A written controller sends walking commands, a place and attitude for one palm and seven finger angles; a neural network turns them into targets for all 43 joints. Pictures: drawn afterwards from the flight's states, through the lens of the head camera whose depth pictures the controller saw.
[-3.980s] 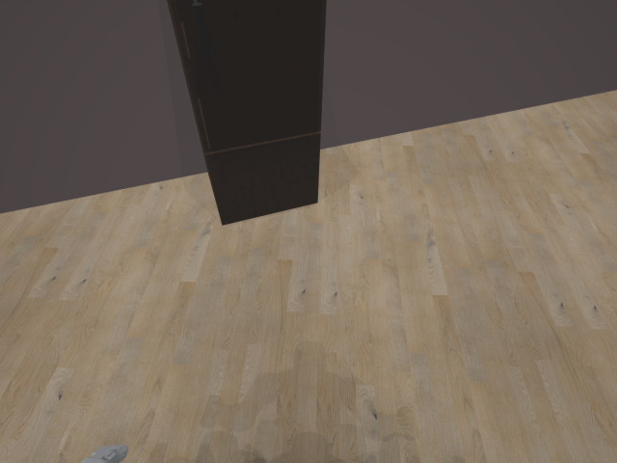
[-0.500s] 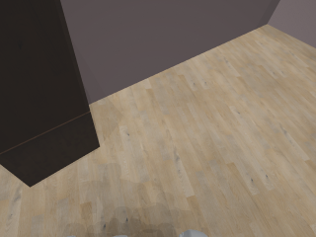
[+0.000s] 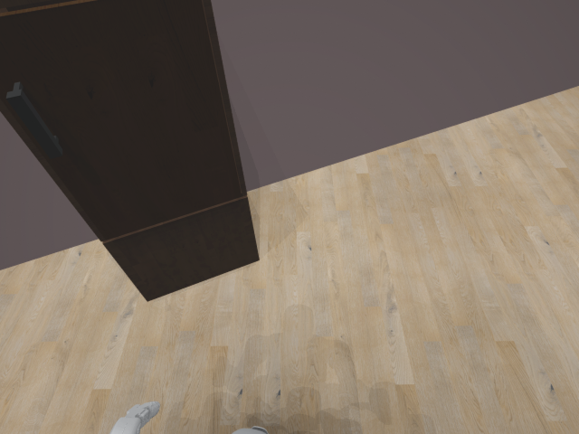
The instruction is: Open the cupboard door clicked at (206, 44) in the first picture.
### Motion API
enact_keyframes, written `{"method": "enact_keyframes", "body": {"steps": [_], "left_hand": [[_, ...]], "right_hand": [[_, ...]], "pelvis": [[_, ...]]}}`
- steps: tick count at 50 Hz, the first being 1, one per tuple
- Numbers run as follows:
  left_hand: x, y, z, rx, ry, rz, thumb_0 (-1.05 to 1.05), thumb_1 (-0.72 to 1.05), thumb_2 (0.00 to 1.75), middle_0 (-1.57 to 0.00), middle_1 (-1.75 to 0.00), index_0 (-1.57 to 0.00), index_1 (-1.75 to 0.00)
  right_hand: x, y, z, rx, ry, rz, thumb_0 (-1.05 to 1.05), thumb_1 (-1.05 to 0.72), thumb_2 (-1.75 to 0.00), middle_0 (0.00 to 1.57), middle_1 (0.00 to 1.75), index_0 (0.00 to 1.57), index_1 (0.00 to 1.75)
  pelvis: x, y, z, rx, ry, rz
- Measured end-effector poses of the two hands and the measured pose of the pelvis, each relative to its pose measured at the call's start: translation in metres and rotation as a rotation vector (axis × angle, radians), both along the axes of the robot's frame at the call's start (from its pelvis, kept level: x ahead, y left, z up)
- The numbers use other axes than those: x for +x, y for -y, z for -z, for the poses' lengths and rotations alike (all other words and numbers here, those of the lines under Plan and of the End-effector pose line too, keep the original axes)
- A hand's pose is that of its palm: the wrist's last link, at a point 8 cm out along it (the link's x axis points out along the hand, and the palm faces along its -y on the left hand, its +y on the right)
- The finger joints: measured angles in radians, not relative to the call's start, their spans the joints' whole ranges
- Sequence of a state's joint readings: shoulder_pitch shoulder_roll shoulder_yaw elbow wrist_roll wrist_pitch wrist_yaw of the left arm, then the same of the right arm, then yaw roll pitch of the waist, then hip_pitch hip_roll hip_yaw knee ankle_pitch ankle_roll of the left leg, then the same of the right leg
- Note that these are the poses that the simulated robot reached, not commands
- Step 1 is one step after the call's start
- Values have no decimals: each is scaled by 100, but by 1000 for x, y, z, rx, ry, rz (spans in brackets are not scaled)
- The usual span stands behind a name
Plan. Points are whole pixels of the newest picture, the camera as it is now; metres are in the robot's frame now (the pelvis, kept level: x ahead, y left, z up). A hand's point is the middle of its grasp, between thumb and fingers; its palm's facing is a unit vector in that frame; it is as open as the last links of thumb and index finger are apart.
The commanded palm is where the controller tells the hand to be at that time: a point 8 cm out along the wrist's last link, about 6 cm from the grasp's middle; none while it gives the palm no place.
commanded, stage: turn to face it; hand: left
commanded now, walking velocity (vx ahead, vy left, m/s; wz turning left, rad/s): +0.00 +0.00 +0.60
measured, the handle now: (37, 120) +0.65 +0.53 +0.08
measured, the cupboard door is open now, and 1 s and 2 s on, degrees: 0 0 0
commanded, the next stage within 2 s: take the last steps up to it in 0.56 s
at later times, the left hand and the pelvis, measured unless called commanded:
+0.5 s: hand out of the picture -0.10 +0.23 -0.18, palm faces +0.34 -0.90 -0.26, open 7.4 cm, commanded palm none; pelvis -0.05 +0.02 +0.00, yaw +17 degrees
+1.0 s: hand out of the picture -0.08 +0.17 -0.14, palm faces +0.43 -0.87 -0.23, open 7.4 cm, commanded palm none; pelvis -0.02 +0.00 +0.01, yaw +23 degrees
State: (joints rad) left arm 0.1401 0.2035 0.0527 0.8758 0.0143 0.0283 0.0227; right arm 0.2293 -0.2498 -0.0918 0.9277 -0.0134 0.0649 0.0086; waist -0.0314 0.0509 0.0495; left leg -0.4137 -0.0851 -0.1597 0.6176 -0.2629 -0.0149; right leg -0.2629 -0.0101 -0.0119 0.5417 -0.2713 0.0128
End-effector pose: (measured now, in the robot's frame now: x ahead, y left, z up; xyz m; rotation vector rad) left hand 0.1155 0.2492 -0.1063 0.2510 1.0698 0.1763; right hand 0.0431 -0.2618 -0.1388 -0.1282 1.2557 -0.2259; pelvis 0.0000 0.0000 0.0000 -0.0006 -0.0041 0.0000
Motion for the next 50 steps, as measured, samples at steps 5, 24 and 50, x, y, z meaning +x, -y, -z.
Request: {"method": "enact_keyframes", "body": {"steps": [5,24,50], "left_hand": [[-48,12,-12,10,-34,-85,1,90,90,-20,-30,-21,-30],[-233,-23,37,-82,-270,-416,1,90,90,-20,-30,-21,-30],[-223,41,5,-102,-181,-494,0,91,90,-20,-30,-20,-30]], "right_hand": [[14,18,-5,8,8,-80,0,-91,-90,20,29,20,30],[86,-67,-20,-38,98,-436,0,-91,-90,20,29,20,30],[30,-46,5,64,-123,-434,0,-91,-90,20,29,20,30]], "pelvis": [[-9,13,-10,24,23,-78],[-47,-19,4,13,7,-293],[-20,-1,-13,36,26,-394]]}}
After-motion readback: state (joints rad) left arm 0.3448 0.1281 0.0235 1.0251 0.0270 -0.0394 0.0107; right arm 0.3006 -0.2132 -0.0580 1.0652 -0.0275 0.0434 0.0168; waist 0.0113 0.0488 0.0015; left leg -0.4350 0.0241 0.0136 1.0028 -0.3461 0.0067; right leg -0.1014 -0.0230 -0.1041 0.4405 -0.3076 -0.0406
